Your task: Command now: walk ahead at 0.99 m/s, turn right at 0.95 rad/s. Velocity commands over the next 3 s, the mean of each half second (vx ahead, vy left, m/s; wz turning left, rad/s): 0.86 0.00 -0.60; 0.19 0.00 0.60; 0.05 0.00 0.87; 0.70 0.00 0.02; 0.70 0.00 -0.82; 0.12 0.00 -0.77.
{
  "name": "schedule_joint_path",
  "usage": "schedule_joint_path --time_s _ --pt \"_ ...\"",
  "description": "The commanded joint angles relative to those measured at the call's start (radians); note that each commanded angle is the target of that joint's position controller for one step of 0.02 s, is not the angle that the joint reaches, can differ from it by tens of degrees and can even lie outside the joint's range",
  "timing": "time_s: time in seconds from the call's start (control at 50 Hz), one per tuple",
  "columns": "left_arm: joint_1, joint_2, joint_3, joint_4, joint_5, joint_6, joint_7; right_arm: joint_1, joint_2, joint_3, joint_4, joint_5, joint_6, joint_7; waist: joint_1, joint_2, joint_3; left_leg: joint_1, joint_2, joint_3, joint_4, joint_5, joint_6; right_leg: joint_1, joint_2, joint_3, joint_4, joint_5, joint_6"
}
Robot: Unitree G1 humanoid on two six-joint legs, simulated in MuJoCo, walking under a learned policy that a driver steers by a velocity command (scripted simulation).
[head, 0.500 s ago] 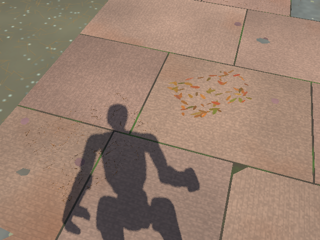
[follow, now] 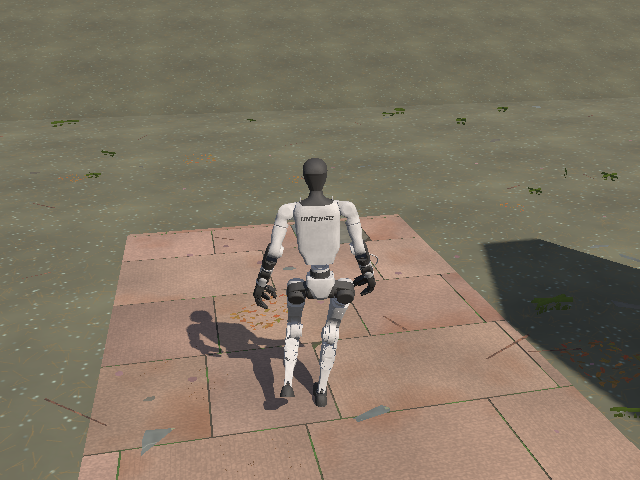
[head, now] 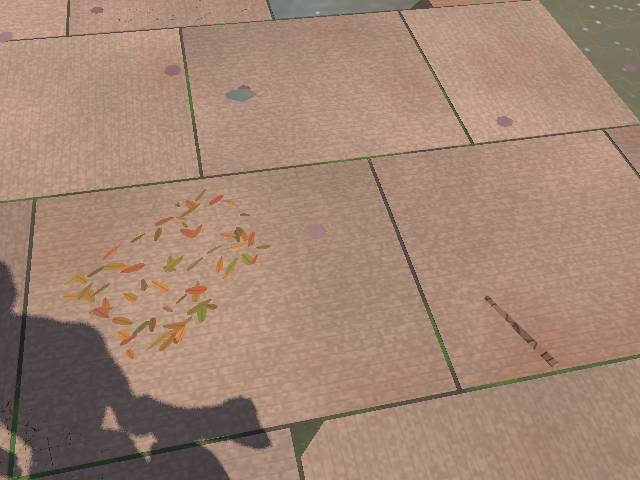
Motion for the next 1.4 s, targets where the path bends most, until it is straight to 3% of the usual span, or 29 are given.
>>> schedule_joint_path --time_s 0.02,0.08,0.14,0.2,0.24,0.28,0.3,0.32,0.34,0.38,0.46,0.5,0.54,0.64,0.66,0.68,0.7,0.72,0.78,0.92,1.02,1.06,1.08,1.1,1.12,1.16,1.2,1.26,1.4 --pt "0.008 0.118 0.026 -0.07 -0.013 -0.054 0.016 0.025 -0.161 -0.032 -0.091 -0.027 0.025 0.004 -0.052 0.125 0.015 -0.244 0.057 0.007 -0.13 -0.054 -0.041 0.067 -0.299 0.512 -0.403 0.079 -0.172" --pt "0.024 0.13 0.03 -0.068 -0.015 -0.077 0.009 -0.177 -0.126 -0.012 -0.183 -0.011 0.037 0.019 -0.011 0.072 0.086 -0.178 0.049 0.076 -0.419 0.145 -0.065 -0.1 -0.219 0.43 -0.46 0.187 -0.139" --pt "0.076 0.147 0.043 -0.054 -0.025 -0.08 0.0 -0.266 -0.105 0.001 -0.214 0.019 0.03 0.029 0.055 0.006 0.037 -0.049 -0.015 0.096 -0.681 0.417 -0.038 -0.039 -0.197 0.408 -0.426 0.446 -0.07" --pt "0.116 0.15 0.043 -0.026 -0.032 -0.085 0.006 -0.269 -0.128 -0.006 -0.211 0.022 0.021 0.025 0.078 -0.013 -0.019 0.035 -0.058 0.106 -0.837 0.476 0.014 0.152 -0.241 0.396 -0.37 0.687 -0.025" --pt "0.118 0.188 0.047 -0.011 -0.016 -0.087 0.015 -0.123 -0.192 -0.037 -0.165 0.02 0.017 0.009 0.009 -0.03 -0.129 0.182 -0.119 0.106 -0.855 0.346 0.043 0.295 -0.272 0.4 -0.177 0.986 0.015" --pt "0.021 0.185 0.042 -0.019 0.013 -0.091 0.012 0.242 -0.272 -0.082 -0.066 0.029 0.015 -0.027 -0.21 -0.029 -0.276 0.551 -0.063 0.087 -0.838 0.181 0.073 0.159 -0.236 0.342 0.28 0.916 0.047" --pt "0.028 0.044 0.008 -0.05 0.01 -0.101 0.013 0.392 -0.339 -0.105 -0.035 -0.002 0.01 -0.042 -0.222 0.167 -0.366 0.76 0.152 -0.213 -0.857 -0.185 0.12 -0.08 -0.138 0.27 0.683 0.319 0.064" --pt "0.195 -0.02 -0.018 -0.076 -0.039 -0.102 0.004 0.285 -0.38 -0.115 -0.029 -0.011 0.008 -0.02 -0.058 0.471 -0.431 0.813 0.348 -0.82 -1.111 -0.136 0.239 -0.302 -0.032 0.228 0.857 -0.154 0.099" --pt "0.122 0.055 -0.017 -0.044 -0.007 -0.087 0.02 0.138 -0.261 -0.103 -0.067 0.004 0.009 -0.002 -0.046 0.213 -0.266 0.678 0.306 -0.722 -1.115 -0.116 0.252 -0.375 -0.14 0.217 0.853 -0.066 0.091" --pt "-0.025 0.059 -0.015 -0.057 0.012 -0.071 0.011 0.087 -0.145 -0.074 -0.039 0.007 0.0 0.011 -0.038 -0.018 -0.108 0.437 0.238 -0.4 -1.069 0.426 0.249 -0.328 -0.184 0.186 0.783 -0.027 0.116" --pt "-0.076 0.002 -0.032 -0.111 0.031 -0.047 -0.009 0.176 -0.134 -0.053 0.085 0.049 -0.037 0.022 0.014 0.101 -0.061 0.323 0.151 -0.14 -1.104 0.941 0.211 -0.293 -0.175 0.183 0.532 -0.08 0.149" --pt "-0.118 -0.018 -0.051 -0.141 0.031 -0.05 -0.019 0.109 -0.162 -0.053 0.093 0.051 -0.028 0.021 0.057 0.136 -0.064 0.242 0.07 -0.045 -1.131 0.998 0.2 -0.203 -0.188 0.081 0.275 0.032 0.171" --pt "-0.192 -0.049 -0.075 -0.15 0.015 -0.054 -0.027 0.115 -0.167 -0.059 0.103 0.055 -0.011 0.02 0.026 0.156 -0.082 0.163 -0.01 0.012 -1.13 0.948 0.164 -0.028 -0.157 0.023 0.06 0.236 0.187" --pt "-0.101 0.052 -0.048 -0.103 0.029 -0.062 0.017 0.152 -0.219 -0.091 0.1 0.078 0.017 0.01 0.069 0.079 -0.111 0.183 -0.031 -0.091 -0.872 0.734 0.081 0.193 -0.189 0.096 -0.129 0.445 0.149" --pt "-0.044 0.098 -0.036 -0.098 0.043 -0.075 0.03 0.174 -0.199 -0.091 0.08 0.085 0.021 0.009 0.081 0.004 -0.167 0.112 -0.092 -0.073 -0.688 0.506 0.058 0.32 -0.31 0.171 -0.123 0.734 0.128" --pt "0.027 0.15 -0.028 -0.121 0.055 -0.075 0.032 0.275 -0.117 -0.078 0.049 0.097 0.031 -0.003 0.064 -0.185 -0.334 -0.01 -0.186 0.004 -0.368 -0.171 0.038 0.512 -0.637 0.391 -0.04 1.242 0.031" --pt "0.031 0.111 -0.024 -0.133 0.005 -0.056 0.024 0.382 -0.142 -0.084 0.067 0.101 0.06 -0.027 0.049 -0.208 -0.49 -0.041 -0.196 0.023 -0.174 -0.374 0.045 0.55 -0.744 0.487 -0.036 1.354 -0.067" --pt "-0.03 0.05 -0.034 -0.154 -0.015 -0.046 0.025 0.366 -0.174 -0.097 0.09 0.07 0.085 -0.034 0.029 -0.086 -0.421 -0.073 -0.15 0.014 -0.119 -0.301 0.035 0.457 -0.681 0.425 -0.077 1.179 -0.062" --pt "-0.158 -0.014 -0.048 -0.164 -0.005 -0.034 0.058 0.224 -0.153 -0.107 0.049 0.038 0.128 -0.007 -0.018 -0.102 -0.19 -0.107 -0.08 0.044 -0.141 -0.16 -0.015 0.204 -0.552 0.236 -0.219 0.793 -0.024" --pt "-0.185 0.011 -0.022 -0.16 0.017 -0.033 0.056 0.078 -0.097 -0.095 -0.054 0.046 0.186 0.035 -0.037 -0.134 -0.151 0.004 -0.03 0.096 -0.408 -0.012 -0.005 0.036 -0.537 0.024 -0.299 0.398 -0.001" --pt "-0.144 0.08 0.014 -0.16 0.015 -0.014 0.033 -0.016 -0.139 -0.102 -0.119 0.054 0.192 0.059 -0.006 -0.135 -0.141 0.154 -0.058 0.181 -0.666 -0.027 0.038 0.013 -0.584 -0.049 -0.231 0.146 0.065" --pt "-0.101 0.081 0.025 -0.148 0.012 0.004 0.024 0.055 -0.167 -0.114 -0.098 0.048 0.178 0.055 -0.037 -0.013 -0.137 0.3 -0.084 0.139 -0.855 0.034 0.072 -0.073 -0.537 -0.116 -0.054 -0.038 0.16" --pt "-0.054 0.04 0.02 -0.146 0.01 0.021 0.014 0.087 -0.252 -0.13 -0.095 0.038 0.163 0.036 -0.042 0.267 -0.063 0.314 0.092 -0.159 -1.085 0.089 0.122 -0.227 -0.424 -0.209 0.218 -0.256 0.244" --pt "-0.128 0.013 0.005 -0.23 0.018 0.042 0.03 0.066 -0.401 -0.163 -0.147 0.031 0.155 0.023 -0.046 0.374 -0.013 0.232 0.306 -0.555 -1.156 0.267 0.267 -0.439 -0.258 -0.079 0.394 -0.404 0.301" --pt "-0.203 0.044 0.008 -0.243 0.019 0.053 0.038 0.113 -0.37 -0.169 -0.125 0.027 0.159 0.012 -0.086 0.224 -0.033 0.225 0.272 -0.468 -1.14 0.266 0.311 -0.417 -0.28 0.055 0.498 -0.341 0.285" --pt "-0.148 0.039 0.008 -0.214 -0.003 0.038 0.038 -0.027 -0.295 -0.146 -0.146 0.034 0.165 -0.001 0.002 0.191 -0.018 0.183 0.121 -0.295 -1.112 0.191 0.245 -0.374 -0.292 0.097 0.472 -0.121 0.266" --pt "-0.103 0.06 0.016 -0.18 0.022 0.026 0.032 -0.091 -0.247 -0.132 -0.174 0.046 0.162 -0.001 0.017 0.185 -0.095 0.213 0.053 -0.234 -1.061 0.361 0.225 -0.317 -0.266 0.082 0.506 -0.044 0.258" --pt "-0.128 0.035 0.007 -0.19 0.01 0.032 0.024 -0.024 -0.254 -0.138 -0.159 0.052 0.155 0.009 -0.007 0.106 -0.134 0.274 0.045 -0.279 -1.031 0.413 0.23 -0.314 -0.245 0.098 0.441 -0.055 0.26" --pt "-0.162 0.038 -0.006 -0.203 -0.005 0.027 0.033 0.01 -0.27 -0.149 -0.156 0.036 0.155 0.015 -0.041 0.151 -0.14 0.283 0.04 -0.436 -1.012 0.351 0.243 -0.214 -0.188 0.131 0.197 -0.088 0.228"
Next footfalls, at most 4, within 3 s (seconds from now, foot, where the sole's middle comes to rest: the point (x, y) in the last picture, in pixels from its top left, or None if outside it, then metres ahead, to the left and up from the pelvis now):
0.28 left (249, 461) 0.50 0.13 -0.75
0.66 right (369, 368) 0.70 -0.12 -0.75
1.08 left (261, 396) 0.63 0.12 -0.75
1.52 right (339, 365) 0.71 -0.05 -0.75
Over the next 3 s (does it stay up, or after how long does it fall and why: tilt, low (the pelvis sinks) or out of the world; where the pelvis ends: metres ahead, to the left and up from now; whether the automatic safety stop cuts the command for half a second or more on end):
stays up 1.21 0.37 0.02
